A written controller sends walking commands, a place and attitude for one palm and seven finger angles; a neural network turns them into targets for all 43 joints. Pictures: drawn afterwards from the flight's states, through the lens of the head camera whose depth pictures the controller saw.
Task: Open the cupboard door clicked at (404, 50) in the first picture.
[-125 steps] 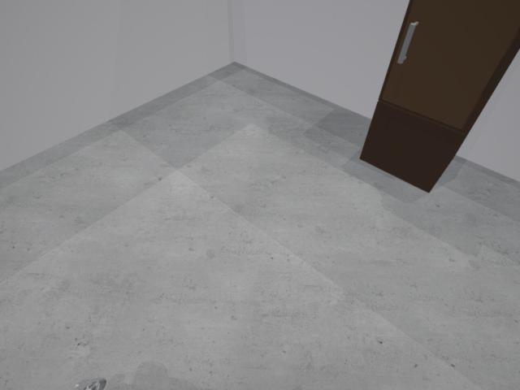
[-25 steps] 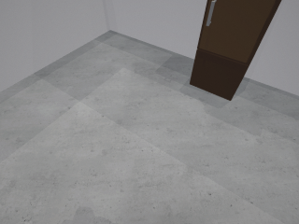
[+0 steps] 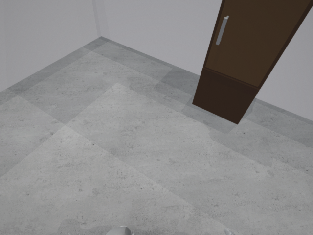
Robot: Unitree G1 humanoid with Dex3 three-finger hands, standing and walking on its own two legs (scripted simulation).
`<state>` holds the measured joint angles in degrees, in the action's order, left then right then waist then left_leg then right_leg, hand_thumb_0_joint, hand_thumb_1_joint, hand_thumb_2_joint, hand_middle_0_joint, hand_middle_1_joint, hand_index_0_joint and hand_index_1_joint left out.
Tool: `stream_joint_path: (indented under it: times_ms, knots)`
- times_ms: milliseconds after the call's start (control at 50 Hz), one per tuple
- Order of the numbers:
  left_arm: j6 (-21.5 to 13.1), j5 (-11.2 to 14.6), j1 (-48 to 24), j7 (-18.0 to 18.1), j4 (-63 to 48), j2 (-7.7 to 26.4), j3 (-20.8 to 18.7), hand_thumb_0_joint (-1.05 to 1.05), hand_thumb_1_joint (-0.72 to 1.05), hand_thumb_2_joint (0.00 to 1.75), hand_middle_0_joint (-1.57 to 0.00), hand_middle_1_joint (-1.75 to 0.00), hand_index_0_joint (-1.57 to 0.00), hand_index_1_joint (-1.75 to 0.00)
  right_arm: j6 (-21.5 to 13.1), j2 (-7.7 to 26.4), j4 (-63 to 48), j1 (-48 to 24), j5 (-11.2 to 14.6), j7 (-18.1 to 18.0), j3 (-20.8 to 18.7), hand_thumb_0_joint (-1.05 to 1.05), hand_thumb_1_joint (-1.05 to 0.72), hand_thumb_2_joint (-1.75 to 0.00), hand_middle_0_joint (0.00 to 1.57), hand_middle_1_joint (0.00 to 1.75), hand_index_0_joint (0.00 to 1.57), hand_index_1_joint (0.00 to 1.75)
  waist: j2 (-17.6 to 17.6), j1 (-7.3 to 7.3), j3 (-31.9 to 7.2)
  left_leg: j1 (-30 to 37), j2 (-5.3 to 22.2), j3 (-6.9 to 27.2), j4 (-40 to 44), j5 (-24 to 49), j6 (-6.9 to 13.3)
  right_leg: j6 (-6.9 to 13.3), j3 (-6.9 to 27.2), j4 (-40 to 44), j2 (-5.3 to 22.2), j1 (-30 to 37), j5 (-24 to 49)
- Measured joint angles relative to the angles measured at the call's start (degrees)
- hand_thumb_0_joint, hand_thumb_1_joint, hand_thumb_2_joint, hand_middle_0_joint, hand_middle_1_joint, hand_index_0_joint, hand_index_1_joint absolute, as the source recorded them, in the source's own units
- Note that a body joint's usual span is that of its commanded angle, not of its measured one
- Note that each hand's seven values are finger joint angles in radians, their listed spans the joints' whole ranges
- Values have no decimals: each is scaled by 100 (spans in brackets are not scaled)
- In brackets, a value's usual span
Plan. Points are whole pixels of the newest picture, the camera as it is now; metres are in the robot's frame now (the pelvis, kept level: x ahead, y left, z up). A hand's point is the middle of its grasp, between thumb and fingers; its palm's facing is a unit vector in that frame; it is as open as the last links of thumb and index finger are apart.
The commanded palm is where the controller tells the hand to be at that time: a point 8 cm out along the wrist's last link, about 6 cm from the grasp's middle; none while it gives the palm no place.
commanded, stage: walk to a spot facing it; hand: left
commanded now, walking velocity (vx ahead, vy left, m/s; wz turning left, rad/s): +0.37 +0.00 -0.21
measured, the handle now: (222, 30) +1.23 -0.30 -0.03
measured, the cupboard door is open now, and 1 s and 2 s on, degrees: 0 0 0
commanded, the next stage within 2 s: turn to face it in 0.64 s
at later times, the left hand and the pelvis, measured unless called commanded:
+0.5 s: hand (125, 175) +0.31 +0.12 -0.14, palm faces -0.06 -0.98 -0.20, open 7.3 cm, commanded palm none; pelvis +0.21 -0.05 +0.02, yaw -5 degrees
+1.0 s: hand (120, 147) +0.43 +0.17 -0.16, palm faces -0.09 -0.99 -0.15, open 7.4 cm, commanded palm none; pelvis +0.41 -0.01 +0.02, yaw -11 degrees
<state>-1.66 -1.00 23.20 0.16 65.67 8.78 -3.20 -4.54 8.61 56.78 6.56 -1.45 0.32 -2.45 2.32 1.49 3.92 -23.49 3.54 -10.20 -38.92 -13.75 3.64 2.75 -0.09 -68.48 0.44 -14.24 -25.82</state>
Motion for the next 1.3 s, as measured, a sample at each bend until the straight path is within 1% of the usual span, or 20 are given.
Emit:
stream_joint_path:
  times_ms: [60, 160, 280, 380, 400, 440, 500, 560, 660, 760, 800, 820, 840, 900, 940, 1060, 1180, 1220, 1260, 1300]
  knots:
    - [48, -65, -366, -58, -269, 114, -71, 1, 91, 89, -20, -29, -20, -30, 3, -69, 183, 351, 24, -99, -50, -1, -92, -90, 20, 30, 20, 30, 0, 9, -95, 469, -98, -94, 522, 51, -39, -39, -160, -410, 231, -979, 495]
    - [116, -104, -795, -118, -695, 102, -132, 0, 91, 89, -19, -29, -20, -30, 25, 106, 429, 891, 11, -111, -111, -2, -95, -90, 20, 30, 20, 30, -76, -52, -273, 1132, -236, -239, 1307, 83, -37, -200, -289, 689, 581, -1770, 1130]
    - [191, -96, -1196, -192, -822, 60, -122, 0, 91, 89, -19, -29, -19, -30, 66, 129, 629, 1370, -18, -54, -101, -1, -93, -90, 20, 30, 20, 30, -210, -277, -226, 1810, -206, -376, 1723, -166, -206, -278, -420, 2466, 649, -1525, 1398]
    - [82, -108, -1387, -215, -844, 72, -83, 0, 91, 89, -19, -29, -20, -30, 128, 69, 766, 1715, -34, -34, -66, 0, -91, -90, 20, 30, 20, 30, -330, -426, -150, 2073, 86, -483, 1211, -847, -513, -119, -648, 3643, 396, -751, 1400]
    - [-5, -115, -1430, -201, -839, 72, -77, 0, 91, 89, -19, -29, -20, -30, 151, 52, 812, 1752, -6, -19, -56, 0, -91, -90, 20, 30, 20, 30, -376, -411, -112, 1913, 240, -451, 674, -1058, -514, -50, -693, 3619, 325, -703, 1614]
    - [-156, -69, -1450, -154, -825, 42, -52, 0, 91, 89, -19, -29, -20, -30, 245, 32, 891, 1697, 30, 16, -24, 0, -91, -90, 20, 30, 20, 30, -423, -386, -31, 1268, 335, -22, -1022, -1355, -439, 15, -765, 3350, 236, -615, 1327]
    - [-226, -12, -1249, -46, -766, -27, -48, 0, 92, 89, -20, -29, -20, -30, 334, 43, 876, 1489, 21, 31, -47, 0, -91, -90, 20, 30, 20, 30, -435, -304, -85, 300, 332, 398, -2599, -938, -393, -10, -802, 3671, 126, -189, 1117]
    - [-234, -30, -963, 37, -635, 37, -70, -1, 94, 89, -20, -30, -20, -30, 357, 62, 678, 1191, -8, 43, -94, 1, -91, -90, 20, 30, 20, 30, -428, -293, -201, -355, 452, 487, -2548, -452, -470, -32, -819, 4193, 37, 244, 1178]
    - [-197, -53, -569, 9, -321, 51, 17, -1, 94, 89, -20, -30, -20, -30, 347, 153, 325, 699, 5, 89, -154, 1, -93, -90, 20, 30, 20, 30, -377, -266, -273, -761, 553, 449, -1239, 107, -565, -118, -847, 4689, 7, 812, 1064]
    - [-179, -58, -282, -8, -130, 13, 61, 0, 92, 89, -20, -30, -20, -30, 294, 261, 172, 335, 25, 157, -127, 1, -93, -90, 19, 30, 19, 30, -283, -59, -166, -472, 434, 331, -64, 265, -462, -335, -891, 4659, 56, 1287, 620]
    - [-145, -38, -131, 4, -78, -8, 65, 0, 92, 89, -20, -30, -20, -30, 213, 290, 116, 234, 10, 140, -84, 0, -92, -90, 19, 30, 19, 30, -230, 23, -120, -89, 338, 232, 491, 505, -410, -443, -830, 4275, 132, 1327, 268]
    - [-102, -14, -95, 7, -41, -6, 63, 0, 91, 89, -20, -30, -20, -30, 152, 274, 97, 169, -15, 106, -72, 0, -92, -90, 19, 30, 19, 30, -165, 33, -82, -34, 294, 163, 440, 493, -184, -428, -765, 3778, 220, 1169, 59]
    - [-40, 8, -114, 8, -7, 8, 59, 0, 91, 89, -20, -30, -20, -30, 110, 233, 68, 104, -24, 71, -45, 0, -92, -90, 19, 30, 20, 30, -88, 50, -19, -29, 280, 84, 234, 310, -90, -374, -619, 2994, 270, 884, -233]
    - [125, 15, -247, 8, 16, 38, 29, 0, 91, 89, -20, -30, -20, -30, 61, 100, 13, 43, -9, -31, 68, 0, -91, -90, 20, 30, 20, 30, -26, 63, 55, 246, 333, -144, 191, -64, -104, -285, -329, 763, 199, -120, -445]
    - [195, 2, -414, -35, -74, 73, -21, 1, 91, 89, -20, -29, -20, -30, 59, 0, 22, 87, -3, -83, 112, 0, -91, -90, 20, 30, 20, 30, -23, 43, 78, 496, 326, -274, 468, -10, -206, -326, -372, 199, 256, -636, -167]
    - [374, -18, -915, -74, -614, 126, -169, 0, 91, 89, -19, -29, -20, -30, 182, 62, 58, 242, 18, -169, -21, -2, -95, -90, 20, 30, 20, 30, -140, -47, 23, 973, 323, -636, 1005, 2, -172, -463, -541, 1052, 414, -1299, 340]
    - [383, -57, -1334, -84, -1035, 195, -202, 0, 91, 89, -19, -29, -20, -30, 386, 207, 139, 455, -18, -96, -109, -1, -93, -90, 20, 30, 20, 30, -331, -201, 44, 1158, 487, -922, 680, -381, -360, -442, -641, 2557, 371, -910, 727]
    - [303, -74, -1375, -84, -1162, 245, -176, 0, 91, 89, -19, -29, -20, -30, 452, 254, 134, 590, -7, -67, -133, -1, -92, -90, 20, 30, 20, 30, -383, -237, 4, 1084, 605, -979, 245, -671, -475, -320, -673, 3221, 321, -576, 1195]
    - [205, -68, -1481, -35, -1210, 221, -127, 0, 91, 89, -19, -29, -20, -30, 579, 341, 140, 620, 32, -69, -150, 0, -92, -90, 20, 30, 20, 30, -547, -261, 29, 675, 626, -500, -717, -1391, -607, -91, -692, 3039, 201, -650, 1019]
    - [180, -49, -1541, 12, -1255, 190, -79, 0, 91, 89, -19, -29, -20, -30, 704, 389, 154, 602, 57, -102, -145, 0, -92, -90, 20, 30, 20, 30, -599, -260, 51, 234, 441, 72, -1702, -1674, -659, 9, -665, 3075, 132, -616, 925]
